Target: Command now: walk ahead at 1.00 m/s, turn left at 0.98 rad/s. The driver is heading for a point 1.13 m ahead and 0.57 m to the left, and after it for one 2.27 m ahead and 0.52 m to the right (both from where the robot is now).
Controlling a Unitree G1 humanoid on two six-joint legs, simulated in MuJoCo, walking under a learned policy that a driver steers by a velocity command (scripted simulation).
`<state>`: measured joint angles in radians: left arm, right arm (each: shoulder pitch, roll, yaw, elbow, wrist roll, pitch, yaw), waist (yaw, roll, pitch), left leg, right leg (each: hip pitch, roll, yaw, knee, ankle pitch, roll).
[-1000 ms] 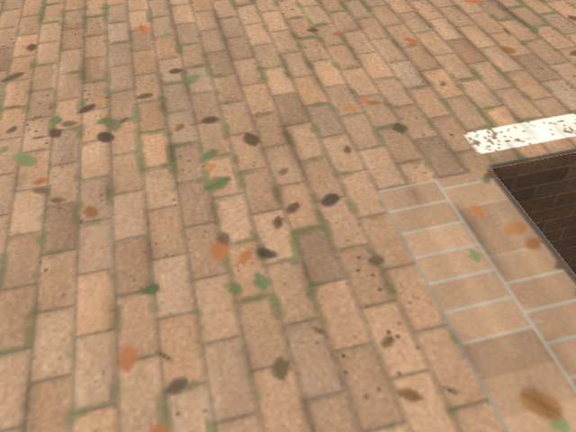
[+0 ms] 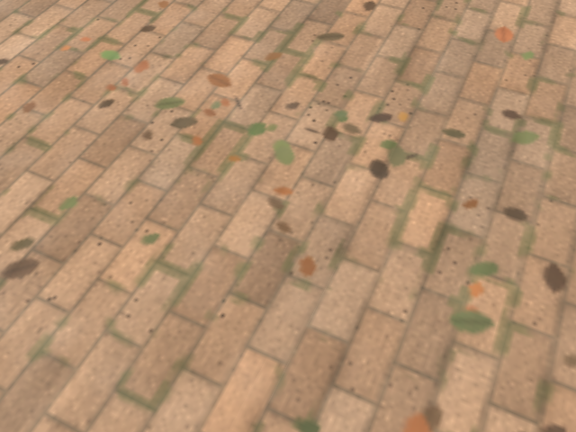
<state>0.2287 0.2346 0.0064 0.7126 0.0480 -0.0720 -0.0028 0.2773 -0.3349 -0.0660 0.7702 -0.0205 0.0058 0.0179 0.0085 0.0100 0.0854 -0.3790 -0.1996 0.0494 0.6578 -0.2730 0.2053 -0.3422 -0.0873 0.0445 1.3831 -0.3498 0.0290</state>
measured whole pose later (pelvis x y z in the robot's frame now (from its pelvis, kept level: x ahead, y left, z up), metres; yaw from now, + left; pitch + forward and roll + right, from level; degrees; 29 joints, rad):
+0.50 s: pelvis +0.47 -0.01 +0.03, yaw +28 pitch +1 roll -3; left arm 0.33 0.33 0.06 0.77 0.04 -0.07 0.01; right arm 0.16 -0.39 -0.06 0.71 -0.03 -0.01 0.05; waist 0.02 0.05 0.03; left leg -0.59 0.00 -0.01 1.29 -0.26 0.11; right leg -0.17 -0.01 -0.15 0.45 -0.29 0.02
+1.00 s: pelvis +0.84 +0.26 +0.02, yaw +57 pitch +1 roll +1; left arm 0.07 0.26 -0.01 0.59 0.06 -0.04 -0.01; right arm 0.45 -0.33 -0.06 0.83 -0.01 -0.05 0.00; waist -0.06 0.00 0.06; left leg -0.06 -0.24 -0.12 0.39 -0.30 0.19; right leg -0.70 -0.16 0.09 0.95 -0.24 0.08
